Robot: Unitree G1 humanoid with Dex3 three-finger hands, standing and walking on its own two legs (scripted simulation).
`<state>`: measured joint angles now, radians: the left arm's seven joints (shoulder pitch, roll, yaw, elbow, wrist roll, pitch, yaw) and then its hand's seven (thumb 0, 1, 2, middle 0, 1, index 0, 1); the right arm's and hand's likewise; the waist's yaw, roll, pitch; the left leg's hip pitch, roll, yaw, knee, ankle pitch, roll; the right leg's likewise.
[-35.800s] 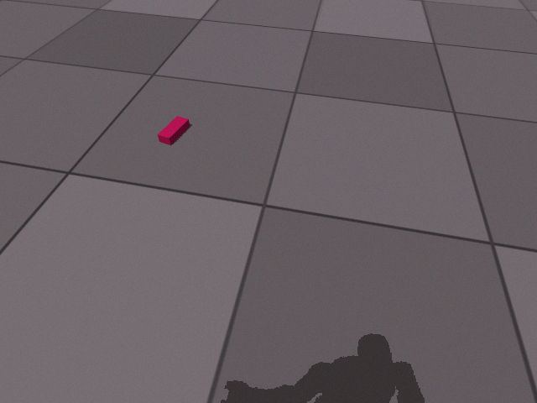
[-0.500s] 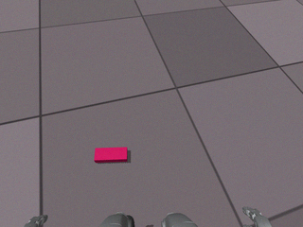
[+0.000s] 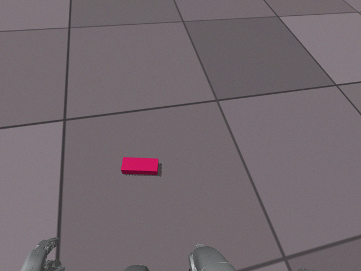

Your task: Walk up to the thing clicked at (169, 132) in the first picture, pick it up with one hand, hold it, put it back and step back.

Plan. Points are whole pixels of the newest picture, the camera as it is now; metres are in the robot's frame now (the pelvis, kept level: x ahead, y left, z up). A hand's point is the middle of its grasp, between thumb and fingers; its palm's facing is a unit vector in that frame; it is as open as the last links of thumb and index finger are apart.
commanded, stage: step back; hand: left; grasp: from above
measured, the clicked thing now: (140, 166) +0.69 +0.16 -0.73
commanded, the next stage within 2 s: none
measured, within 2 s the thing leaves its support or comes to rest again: neither
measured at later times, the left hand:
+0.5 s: hand out of the picture -0.07 +0.22 -0.13, palm faces -0.07 -0.90 -0.43, open 7.4 cm
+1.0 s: hand out of the picture -0.25 +0.20 -0.15, palm faces -0.06 -0.91 -0.41, open 7.4 cm
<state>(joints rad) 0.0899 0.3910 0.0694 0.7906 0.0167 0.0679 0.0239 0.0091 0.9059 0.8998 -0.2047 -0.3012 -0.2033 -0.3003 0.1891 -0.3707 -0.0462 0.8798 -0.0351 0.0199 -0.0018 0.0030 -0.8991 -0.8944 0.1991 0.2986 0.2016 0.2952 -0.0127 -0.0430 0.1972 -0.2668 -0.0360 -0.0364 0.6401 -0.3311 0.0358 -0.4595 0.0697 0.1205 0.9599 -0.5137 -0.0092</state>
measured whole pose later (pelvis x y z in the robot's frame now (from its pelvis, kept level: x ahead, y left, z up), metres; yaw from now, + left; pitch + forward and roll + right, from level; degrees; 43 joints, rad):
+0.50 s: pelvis -0.16 -0.04 +0.00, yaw -4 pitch -2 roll +2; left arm 0.22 0.35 0.07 0.84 0.04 0.06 0.00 0.01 0.90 0.90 -0.21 -0.30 -0.21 -0.30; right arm 0.17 -0.42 -0.06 0.84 -0.01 0.04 -0.03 0.00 -0.90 -0.89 0.20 0.30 0.20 0.30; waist 0.03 0.02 0.14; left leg -0.51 -0.12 -0.12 1.12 -0.47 -0.01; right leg -0.30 -0.02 0.03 0.65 -0.33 -0.02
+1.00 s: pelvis -0.35 -0.07 -0.01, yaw -4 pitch -2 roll -2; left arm 0.17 0.38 0.07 0.87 0.03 0.03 0.01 0.01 0.91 0.90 -0.20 -0.30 -0.20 -0.30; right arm 0.08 -0.41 -0.05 0.81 -0.03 0.05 -0.01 0.00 -0.90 -0.89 0.20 0.30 0.20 0.30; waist 0.03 0.04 0.16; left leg -0.46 0.08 -0.02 0.70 -0.22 0.00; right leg -0.22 0.04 0.02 0.65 -0.41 0.00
